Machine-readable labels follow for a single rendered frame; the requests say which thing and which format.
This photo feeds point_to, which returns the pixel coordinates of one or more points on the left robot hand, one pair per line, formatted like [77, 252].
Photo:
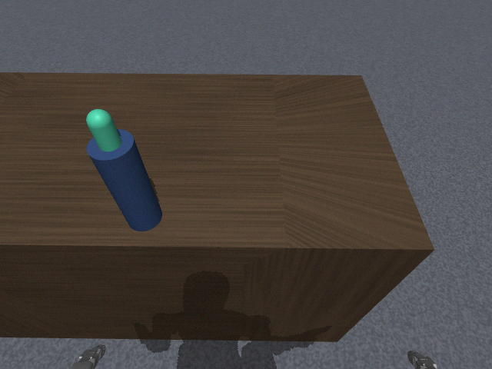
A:
[89, 358]

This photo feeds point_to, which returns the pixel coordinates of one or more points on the right robot hand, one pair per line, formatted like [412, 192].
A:
[420, 361]

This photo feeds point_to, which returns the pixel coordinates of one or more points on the bottle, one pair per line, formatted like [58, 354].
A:
[117, 159]

